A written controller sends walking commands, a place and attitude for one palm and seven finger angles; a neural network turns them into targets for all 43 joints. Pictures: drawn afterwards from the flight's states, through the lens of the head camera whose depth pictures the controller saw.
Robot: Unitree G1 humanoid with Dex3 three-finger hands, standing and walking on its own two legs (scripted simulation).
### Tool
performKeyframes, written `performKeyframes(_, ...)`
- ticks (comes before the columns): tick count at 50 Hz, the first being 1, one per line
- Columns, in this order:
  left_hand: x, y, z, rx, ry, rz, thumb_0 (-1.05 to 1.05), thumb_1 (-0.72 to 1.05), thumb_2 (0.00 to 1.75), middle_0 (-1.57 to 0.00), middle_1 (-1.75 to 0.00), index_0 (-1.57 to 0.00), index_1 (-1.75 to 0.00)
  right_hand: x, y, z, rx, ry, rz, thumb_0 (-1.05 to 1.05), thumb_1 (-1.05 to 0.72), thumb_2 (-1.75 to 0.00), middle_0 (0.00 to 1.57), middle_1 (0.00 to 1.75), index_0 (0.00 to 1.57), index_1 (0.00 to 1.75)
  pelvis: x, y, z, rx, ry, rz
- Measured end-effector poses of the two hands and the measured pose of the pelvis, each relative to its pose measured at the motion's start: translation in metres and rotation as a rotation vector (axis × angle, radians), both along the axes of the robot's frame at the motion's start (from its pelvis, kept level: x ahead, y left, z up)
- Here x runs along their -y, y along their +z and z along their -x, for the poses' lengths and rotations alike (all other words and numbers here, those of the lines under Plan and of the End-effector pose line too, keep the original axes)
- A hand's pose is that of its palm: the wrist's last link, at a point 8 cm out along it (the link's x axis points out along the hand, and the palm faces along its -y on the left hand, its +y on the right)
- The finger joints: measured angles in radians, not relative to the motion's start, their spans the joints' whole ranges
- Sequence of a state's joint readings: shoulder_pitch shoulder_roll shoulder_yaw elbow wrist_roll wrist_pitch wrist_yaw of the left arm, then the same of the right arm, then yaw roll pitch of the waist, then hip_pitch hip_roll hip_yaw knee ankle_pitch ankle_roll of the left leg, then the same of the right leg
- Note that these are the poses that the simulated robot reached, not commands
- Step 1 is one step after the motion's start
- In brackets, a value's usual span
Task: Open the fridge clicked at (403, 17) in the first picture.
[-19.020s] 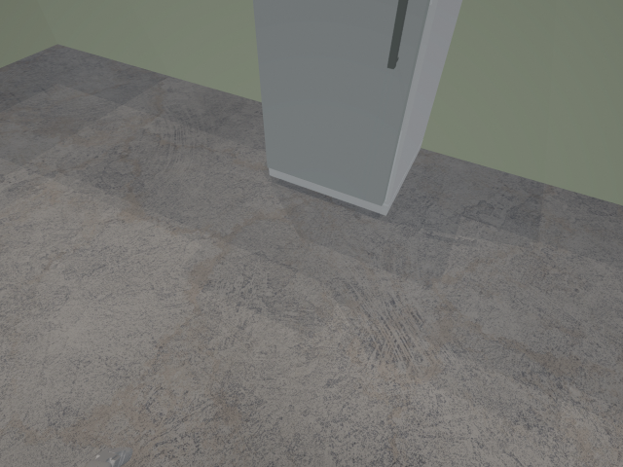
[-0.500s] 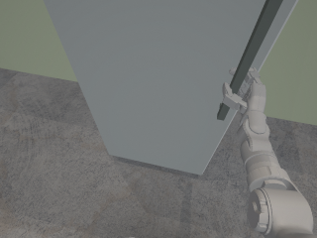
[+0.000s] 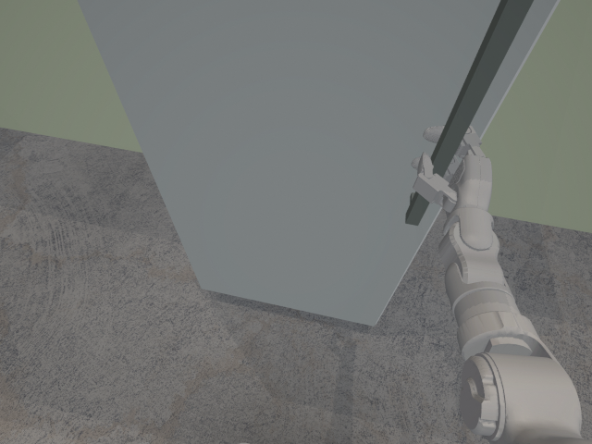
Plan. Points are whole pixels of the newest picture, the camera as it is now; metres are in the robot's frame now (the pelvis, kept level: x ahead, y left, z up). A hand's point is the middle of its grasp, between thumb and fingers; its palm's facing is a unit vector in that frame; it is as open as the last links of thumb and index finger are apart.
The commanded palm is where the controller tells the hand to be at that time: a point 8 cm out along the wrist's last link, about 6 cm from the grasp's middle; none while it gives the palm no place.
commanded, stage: grip the handle and tug to test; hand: right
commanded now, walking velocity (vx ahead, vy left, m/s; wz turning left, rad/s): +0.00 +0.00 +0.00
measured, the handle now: (470, 83) +0.52 -0.13 +0.22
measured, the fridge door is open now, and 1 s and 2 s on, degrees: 0 10 32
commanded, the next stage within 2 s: pull the door a little, standing still in 0.28 s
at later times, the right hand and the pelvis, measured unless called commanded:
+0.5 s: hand (423, 179) +0.46 -0.10 +0.11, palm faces +0.05 +1.00 +0.01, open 5.9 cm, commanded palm +0.41 -0.15 +0.11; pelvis +0.04 +0.00 +0.01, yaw +1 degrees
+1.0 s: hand (414, 228) +0.37 -0.08 +0.11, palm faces -0.09 +0.99 -0.08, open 6.3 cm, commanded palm +0.35 -0.14 +0.11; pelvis +0.10 +0.00 +0.03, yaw +2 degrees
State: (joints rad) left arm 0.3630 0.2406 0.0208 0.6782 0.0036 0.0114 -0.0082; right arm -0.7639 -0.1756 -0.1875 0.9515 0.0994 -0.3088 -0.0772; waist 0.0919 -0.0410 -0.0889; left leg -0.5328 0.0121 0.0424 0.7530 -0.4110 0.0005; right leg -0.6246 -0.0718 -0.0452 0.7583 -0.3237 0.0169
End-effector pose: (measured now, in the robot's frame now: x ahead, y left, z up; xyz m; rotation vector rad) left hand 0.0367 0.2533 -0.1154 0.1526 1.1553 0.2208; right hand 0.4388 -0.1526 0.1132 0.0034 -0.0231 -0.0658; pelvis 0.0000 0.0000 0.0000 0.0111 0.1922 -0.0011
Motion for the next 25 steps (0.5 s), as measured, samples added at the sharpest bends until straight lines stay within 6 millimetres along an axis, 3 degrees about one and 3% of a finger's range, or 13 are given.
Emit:
performKeyframes(12,0.001,0.005,-0.016,0.043,0.017,0.018,0.01,0.91,0.90,-0.21,-0.30,-0.20,-0.30,-0.001,0.000,0.002,0.000,0.006,-0.003,0.01,-0.74,-0.80,0.32,1.40,0.32,1.37,0.000,0.004,-0.013,0.003,0.020,0.006)
performKeyframes(25,0.004,0.012,-0.067,0.092,-0.024,0.021,0.01,0.91,0.90,-0.20,-0.30,-0.20,-0.30,0.000,0.001,0.004,-0.005,0.019,-0.003,0.01,-0.74,-0.79,0.30,1.38,0.30,1.35,0.000,0.009,-0.038,0.014,0.012,0.008)
